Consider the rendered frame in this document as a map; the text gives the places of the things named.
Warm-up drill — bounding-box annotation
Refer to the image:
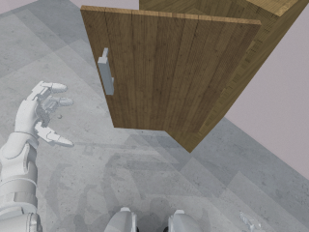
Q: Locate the robot right shin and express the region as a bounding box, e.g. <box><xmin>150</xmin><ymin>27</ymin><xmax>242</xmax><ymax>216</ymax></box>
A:
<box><xmin>174</xmin><ymin>210</ymin><xmax>184</xmax><ymax>215</ymax></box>

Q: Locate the cupboard door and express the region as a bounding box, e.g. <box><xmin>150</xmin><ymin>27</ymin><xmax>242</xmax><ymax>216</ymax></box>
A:
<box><xmin>80</xmin><ymin>5</ymin><xmax>262</xmax><ymax>133</ymax></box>

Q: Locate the robot left shin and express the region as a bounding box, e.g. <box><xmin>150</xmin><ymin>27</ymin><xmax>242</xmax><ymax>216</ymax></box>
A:
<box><xmin>121</xmin><ymin>207</ymin><xmax>130</xmax><ymax>212</ymax></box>

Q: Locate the left robot hand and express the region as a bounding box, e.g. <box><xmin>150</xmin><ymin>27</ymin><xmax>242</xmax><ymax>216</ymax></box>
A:
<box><xmin>14</xmin><ymin>81</ymin><xmax>74</xmax><ymax>148</ymax></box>

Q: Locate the handle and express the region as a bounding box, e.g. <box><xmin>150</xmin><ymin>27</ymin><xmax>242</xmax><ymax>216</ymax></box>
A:
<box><xmin>98</xmin><ymin>47</ymin><xmax>114</xmax><ymax>96</ymax></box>

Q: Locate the robot shin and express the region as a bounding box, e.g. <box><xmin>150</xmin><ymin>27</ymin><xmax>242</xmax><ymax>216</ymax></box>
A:
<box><xmin>174</xmin><ymin>210</ymin><xmax>184</xmax><ymax>215</ymax></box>
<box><xmin>121</xmin><ymin>207</ymin><xmax>130</xmax><ymax>212</ymax></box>

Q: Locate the right robot hand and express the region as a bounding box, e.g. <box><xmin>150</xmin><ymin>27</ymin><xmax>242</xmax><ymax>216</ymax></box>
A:
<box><xmin>239</xmin><ymin>212</ymin><xmax>266</xmax><ymax>232</ymax></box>

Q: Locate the left robot forearm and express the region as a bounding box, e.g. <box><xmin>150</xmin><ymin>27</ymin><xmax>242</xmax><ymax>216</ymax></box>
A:
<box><xmin>0</xmin><ymin>131</ymin><xmax>40</xmax><ymax>220</ymax></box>

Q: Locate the robot left upper arm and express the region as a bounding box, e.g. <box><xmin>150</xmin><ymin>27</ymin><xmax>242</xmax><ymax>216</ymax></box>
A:
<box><xmin>0</xmin><ymin>213</ymin><xmax>43</xmax><ymax>232</ymax></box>

